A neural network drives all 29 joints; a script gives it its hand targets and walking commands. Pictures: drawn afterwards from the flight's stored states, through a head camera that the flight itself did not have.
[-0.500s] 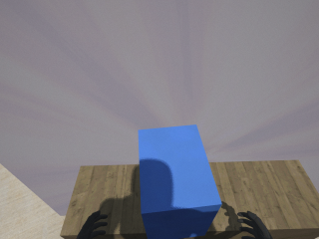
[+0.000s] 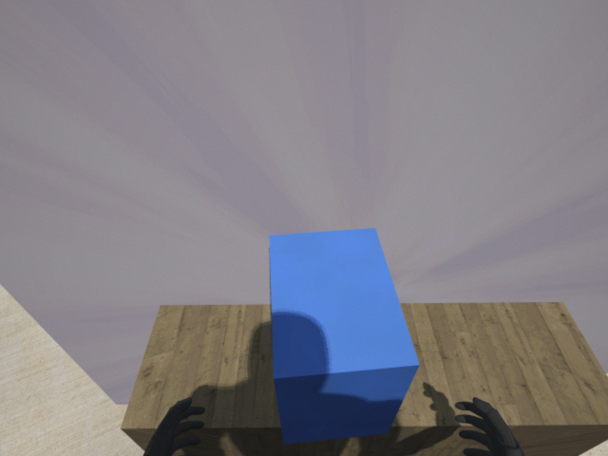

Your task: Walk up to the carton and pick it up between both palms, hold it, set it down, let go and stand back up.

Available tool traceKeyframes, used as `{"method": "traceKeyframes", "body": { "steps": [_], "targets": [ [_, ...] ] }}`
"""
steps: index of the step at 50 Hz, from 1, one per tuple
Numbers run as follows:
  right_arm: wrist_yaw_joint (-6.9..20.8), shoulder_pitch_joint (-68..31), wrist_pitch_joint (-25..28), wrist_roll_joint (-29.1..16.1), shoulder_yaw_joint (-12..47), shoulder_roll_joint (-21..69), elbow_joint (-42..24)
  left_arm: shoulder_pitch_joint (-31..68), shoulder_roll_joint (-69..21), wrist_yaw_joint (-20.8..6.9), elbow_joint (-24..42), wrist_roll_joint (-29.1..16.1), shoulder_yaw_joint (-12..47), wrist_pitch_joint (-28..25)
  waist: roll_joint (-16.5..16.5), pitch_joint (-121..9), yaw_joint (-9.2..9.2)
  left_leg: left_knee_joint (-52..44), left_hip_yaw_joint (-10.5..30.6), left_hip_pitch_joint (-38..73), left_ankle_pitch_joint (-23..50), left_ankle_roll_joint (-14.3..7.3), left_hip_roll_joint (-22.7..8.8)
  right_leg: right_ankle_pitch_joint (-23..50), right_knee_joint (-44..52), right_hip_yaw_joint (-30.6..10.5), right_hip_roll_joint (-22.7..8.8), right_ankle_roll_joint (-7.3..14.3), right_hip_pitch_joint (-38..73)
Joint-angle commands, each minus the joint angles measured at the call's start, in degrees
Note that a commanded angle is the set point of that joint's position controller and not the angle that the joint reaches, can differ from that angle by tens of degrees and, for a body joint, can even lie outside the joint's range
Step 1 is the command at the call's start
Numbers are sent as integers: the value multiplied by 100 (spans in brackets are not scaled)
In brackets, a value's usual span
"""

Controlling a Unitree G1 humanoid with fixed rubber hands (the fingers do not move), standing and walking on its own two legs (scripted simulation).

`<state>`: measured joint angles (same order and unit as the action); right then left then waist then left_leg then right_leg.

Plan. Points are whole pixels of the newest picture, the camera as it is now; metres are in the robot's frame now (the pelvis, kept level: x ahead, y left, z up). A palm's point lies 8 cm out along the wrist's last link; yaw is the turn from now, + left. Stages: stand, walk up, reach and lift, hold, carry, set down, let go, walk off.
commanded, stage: let go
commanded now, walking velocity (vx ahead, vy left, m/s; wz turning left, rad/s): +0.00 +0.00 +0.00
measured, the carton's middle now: (329, 336) +0.34 +0.00 -0.08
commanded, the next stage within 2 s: stand in 0.28 s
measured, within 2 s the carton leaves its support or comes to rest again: neither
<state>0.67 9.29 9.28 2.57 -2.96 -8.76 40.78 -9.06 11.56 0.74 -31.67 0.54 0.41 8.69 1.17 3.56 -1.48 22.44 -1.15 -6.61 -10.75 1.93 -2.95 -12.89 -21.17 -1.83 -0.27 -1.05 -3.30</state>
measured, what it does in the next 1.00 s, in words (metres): stands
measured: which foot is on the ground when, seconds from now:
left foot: down 0.00-1.00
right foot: down 0.00-1.00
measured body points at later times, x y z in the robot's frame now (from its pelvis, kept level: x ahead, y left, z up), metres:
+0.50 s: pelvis +0.00 +0.01 -0.01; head -0.01 +0.02 +0.44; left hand +0.13 +0.29 -0.10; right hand +0.14 -0.26 -0.10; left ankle +0.02 +0.14 -0.74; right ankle -0.01 -0.13 -0.74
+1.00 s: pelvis -0.02 +0.03 -0.01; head -0.03 +0.04 +0.44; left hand +0.06 +0.32 -0.12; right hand +0.08 -0.26 -0.12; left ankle +0.02 +0.14 -0.74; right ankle -0.01 -0.13 -0.74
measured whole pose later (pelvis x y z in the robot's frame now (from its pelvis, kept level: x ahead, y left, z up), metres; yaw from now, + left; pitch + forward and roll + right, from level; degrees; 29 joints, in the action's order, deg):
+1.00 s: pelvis -0.02 +0.03 -0.01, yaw +1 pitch -5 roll +0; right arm 0.7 12.2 0.7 0.2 -0.1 -18.4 49.5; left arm -14.9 20.1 0.2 -47.6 0.6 0.0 -0.6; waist 0.8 3.3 -0.1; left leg 26.6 -1.2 -11.4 -10.8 -0.7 -0.3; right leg -12.9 -24.8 -1.9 -2.9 -3.5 -7.4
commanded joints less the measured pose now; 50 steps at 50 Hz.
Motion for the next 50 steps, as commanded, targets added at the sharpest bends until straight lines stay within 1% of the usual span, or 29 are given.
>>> {"method": "traceKeyframes", "body": {
  "steps": [1,6,10,11,13,14,15,16,17,19,21,24,26,28,30,32,33,34,35,36,39,41,42,43,44,46,47,49,50],
  "targets": [
    [22,-514,102,28,-240,-614,-707,693,510,83,785,20,-119,-154,-187,-263,4,-237,-371,657,281,-10,316,-3,572,399,178,131,-982],
    [69,-524,84,58,-273,-675,-705,653,460,109,765,23,-99,-161,-196,-320,-21,-250,-390,627,324,7,307,-34,555,391,226,169,-970],
    [91,-544,116,71,-310,-693,-711,655,456,130,838,10,-94,-196,-178,-407,-2,-252,-387,609,366,16,299,-34,524,401,265,181,-921],
    [93,-533,117,65,-318,-703,-694,631,463,137,848,26,-102,-206,-248,-393,-13,-250,-384,610,398,25,304,-5,516,398,263,186,-907],
    [93,-545,136,52,-307,-699,-690,614,447,136,827,31,-109,-223,-255,-407,-16,-230,-378,642,469,33,307,48,513,388,271,184,-879],
    [91,-561,149,56,-297,-690,-689,606,477,133,830,30,-114,-227,-197,-442,-18,-210,-379,665,507,26,307,85,508,389,279,184,-873],
    [-26,156,-263,-108,-276,-1705,-406,-310,1363,118,281,129,-589,-668,-170,-476,58,147,243,-47,1254,-267,-257,924,92,-205,-278,137,-617],
    [-67,127,-394,-217,-327,-1599,-432,-397,1477,99,100,102,-609,-819,-113,-579,58,146,230,-45,1147,-290,-266,1091,22,-225,-333,109,-489],
    [-102,105,-474,-226,-331,-1609,-451,-365,1393,64,78,99,-604,-937,-160,-812,51,213,230,51,1225,-315,-289,1230,-81,-270,-393,121,-434],
    [-135,127,-550,-215,-297,-1568,-447,-170,1310,24,70,109,-572,-1078,-187,-753,107,263,247,-77,922,-316,-290,1129,-78,-311,-445,134,-523],
    [-125,96,-585,-206,-259,-1616,-459,-165,1299,-20,15,120,-549,-1104,-128,-623,139,250,273,-162,635,-325,-289,886,-47,-280,-433,137,-605],
    [-96,12,-619,-191,-217,-1665,-374,-215,1368,-44,-122,87,-568,-1099,-132,-374,106,190,356,-339,541,-378,-316,715,-26,-286,-458,162,-671],
    [-62,21,-635,-183,-191,-1710,-327,-212,1459,-46,-202,76,-562,-1096,-66,-322,137,196,390,-307,609,-375,-320,654,-28,-291,-454,166,-704],
    [-56,93,-656,-199,-200,-1854,-226,-282,1546,-51,-317,69,-538,-1082,-144,-406,133,219,420,-247,738,-393,-328,784,-54,-272,-481,171,-625],
    [-52,183,-685,-198,-195,-1952,-147,-318,1630,-39,-404,53,-527,-1071,-84,-352,166,207,405,-237,768,-376,-322,728,-63,-270,-479,166,-651],
    [-51,216,-702,-208,-147,-1985,-20,-320,1637,-35,-519,46,-483,-1056,-176,-314,165,154,452,-260,725,-356,-324,603,-30,-271,-482,150,-640],
    [-64,224,-721,-197,-139,-1994,15,-441,1666,-27,-593,34,-460,-1055,-156,-276,136,112,432,-281,623,-360,-324,509,-13,-267,-471,136,-647],
    [-59,205,-730,-211,-127,-2036,44,-358,1657,-35,-626,37,-439,-1050,-139,-193,168,75,470,-359,561,-347,-317,494,-1,-259,-470,135,-656],
    [-59,149,-731,-191,-121,-2071,63,-402,1707,-19,-674,34,-433,-1040,-202,-189,135,36,490,-396,469,-370,-335,441,-2,-292,-485,136,-629],
    [-69,187,-745,-211,-91,-2042,115,-475,1722,-15,-751,30,-407,-1038,-184,-245,131,7,501,-376,417,-334,-329,402,-4,-275,-482,128,-588],
    [-75,232,-756,-220,-69,-2112,271,-518,1798,-11,-896,21,-370,-1032,-160,-74,132,-94,547,-448,220,-337,-335,291,38,-262,-485,118,-642],
    [-72,154,-749,-226,-50,-2132,315,-509,1778,-11,-983,7,-341,-1020,-264,-23,132,-177,602,-575,-69,-347,-350,240,60,-267,-483,103,-638],
    [-71,189,-746,-228,-52,-2154,351,-518,1810,-10,-1011,1,-331,-1028,-201,-41,143,-263,638,-566,-280,-339,-337,168,48,-264,-475,113,-626],
    [-72,138,-743,-226,-53,-2167,384,-532,1782,-9,-1054,6,-302,-1023,-265,-53,142,-315,655,-570,-430,-353,-353,101,44,-249,-484,118,-644],
    [-59,45,-744,-210,-48,-2190,381,-488,1808,-7,-1075,18,-318,-1030,-311,-28,108,-368,707,-664,-549,-349,-369,91,22,-242,-469,114,-603],
    [-45,20,-730,-234,-34,-2154,442,-504,1851,5,-1155,19,-315,-1045,-284,16,130,-440,744,-678,-718,-346,-366,19,69,-256,-489,136,-667],
    [-42,108,-734,-241,-22,-2123,482,-517,1897,-8,-1157,2,-303,-1052,-170,8,138,-433,737,-670,-671,-353,-347,4,49,-267,-506,140,-647],
    [-51,52,-741,-235,-53,-2220,541,-574,1804,-4,-1238,-5,-267,-1054,-274,15,108,-456,749,-700,-807,-361,-361,1,70,-241,-481,135,-654],
    [-47,24,-756,-232,-45,-2149,561,-598,1832,6,-1278,3,-266,-1056,-231,-29,135,-531,793,-666,-984,-359,-370,-78,51,-219,-477,129,-702]
  ]
}}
